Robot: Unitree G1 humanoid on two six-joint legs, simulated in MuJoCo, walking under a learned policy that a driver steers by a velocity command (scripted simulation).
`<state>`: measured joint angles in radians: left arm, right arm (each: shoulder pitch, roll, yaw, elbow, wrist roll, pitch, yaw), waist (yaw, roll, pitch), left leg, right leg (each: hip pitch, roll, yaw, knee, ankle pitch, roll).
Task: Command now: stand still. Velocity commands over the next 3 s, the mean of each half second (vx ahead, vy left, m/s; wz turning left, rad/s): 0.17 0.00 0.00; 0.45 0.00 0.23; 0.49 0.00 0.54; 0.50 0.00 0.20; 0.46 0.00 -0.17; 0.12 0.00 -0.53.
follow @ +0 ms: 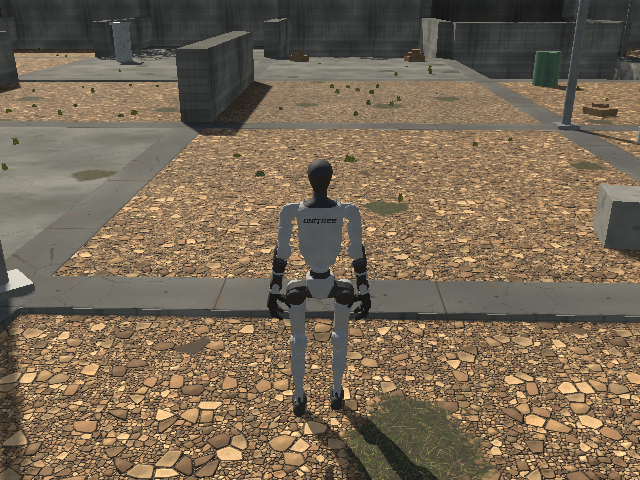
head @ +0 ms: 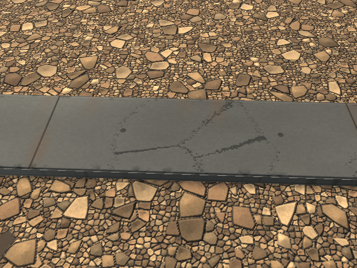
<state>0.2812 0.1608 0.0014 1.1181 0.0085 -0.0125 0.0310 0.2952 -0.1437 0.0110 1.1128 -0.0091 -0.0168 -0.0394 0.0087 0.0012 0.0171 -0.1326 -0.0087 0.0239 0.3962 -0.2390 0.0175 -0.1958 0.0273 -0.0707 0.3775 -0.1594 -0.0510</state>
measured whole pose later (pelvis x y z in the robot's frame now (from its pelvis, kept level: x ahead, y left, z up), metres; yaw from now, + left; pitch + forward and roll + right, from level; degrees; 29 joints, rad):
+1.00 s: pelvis +0.33 -0.01 -0.03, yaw +9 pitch +0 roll +1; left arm 0.42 0.16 0.03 1.08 0.01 -0.09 0.02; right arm 0.09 -0.20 -0.06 0.94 -0.03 -0.05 0.02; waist 0.00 -0.01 0.07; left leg -0.43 -0.12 0.14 0.62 -0.19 0.19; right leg -0.12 0.00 -0.09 1.10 -0.44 -0.06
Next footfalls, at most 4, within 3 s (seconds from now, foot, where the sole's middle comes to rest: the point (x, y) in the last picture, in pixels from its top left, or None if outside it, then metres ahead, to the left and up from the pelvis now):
0.94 left None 0.45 0.04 -0.78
1.50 right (192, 201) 0.82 -0.02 -0.78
1.96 left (116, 172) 0.94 0.32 -0.73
2.46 right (133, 139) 1.14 0.26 -0.73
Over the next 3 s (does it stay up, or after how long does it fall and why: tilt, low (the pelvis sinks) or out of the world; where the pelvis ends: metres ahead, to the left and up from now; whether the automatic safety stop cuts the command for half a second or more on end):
stays up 1.14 0.37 0.03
